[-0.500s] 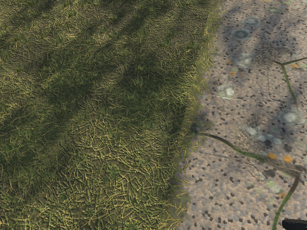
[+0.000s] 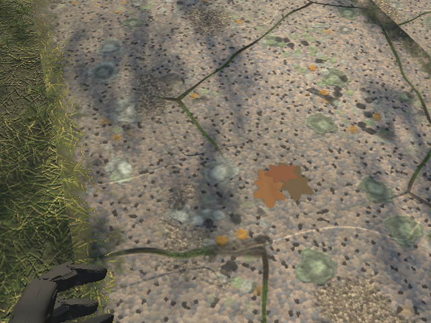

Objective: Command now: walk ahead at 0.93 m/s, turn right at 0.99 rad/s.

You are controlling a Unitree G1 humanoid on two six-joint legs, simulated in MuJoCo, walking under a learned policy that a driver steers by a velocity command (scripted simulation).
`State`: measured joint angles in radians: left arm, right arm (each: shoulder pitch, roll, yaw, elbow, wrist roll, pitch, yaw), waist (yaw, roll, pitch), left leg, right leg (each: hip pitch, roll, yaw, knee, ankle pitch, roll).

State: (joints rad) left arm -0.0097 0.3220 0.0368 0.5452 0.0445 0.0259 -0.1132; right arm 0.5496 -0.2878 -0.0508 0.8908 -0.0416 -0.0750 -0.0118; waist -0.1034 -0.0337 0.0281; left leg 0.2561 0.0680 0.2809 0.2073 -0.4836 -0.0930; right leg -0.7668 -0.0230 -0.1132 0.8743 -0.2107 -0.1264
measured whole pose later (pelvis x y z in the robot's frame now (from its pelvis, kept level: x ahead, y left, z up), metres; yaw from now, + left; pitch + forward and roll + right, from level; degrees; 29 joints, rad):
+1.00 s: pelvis +0.84 -0.35 -0.01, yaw -58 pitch -1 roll +0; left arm 0.20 0.33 0.06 0.73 0.02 0.01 -0.02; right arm 0.32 -0.24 -0.01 0.77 -0.03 -0.06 0.00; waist -0.02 -0.02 0.07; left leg -0.22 0.06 0.00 1.43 -0.36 -0.04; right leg -0.44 0.21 -0.08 0.73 -0.29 -0.23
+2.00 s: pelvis +1.14 -1.04 +0.02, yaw -110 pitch +2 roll +0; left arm 0.34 0.31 0.01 0.73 0.06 -0.08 -0.07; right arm 0.11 -0.24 0.04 0.56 -0.06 -0.08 0.05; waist 0.06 0.02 0.02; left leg -0.54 0.03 -0.07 0.83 -0.11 -0.10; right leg -0.33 0.19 0.20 0.61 -0.27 -0.08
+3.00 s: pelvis +0.95 -1.45 -0.16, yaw -143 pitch +2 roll -1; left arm 0.37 0.27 0.05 0.79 0.01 -0.02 0.05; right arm 0.25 -0.29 -0.07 0.74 -0.04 -0.03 0.03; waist 0.05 -0.02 -0.06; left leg -0.24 0.02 -0.05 0.54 -0.37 -0.02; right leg -0.48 0.15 0.18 1.96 -0.74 -0.12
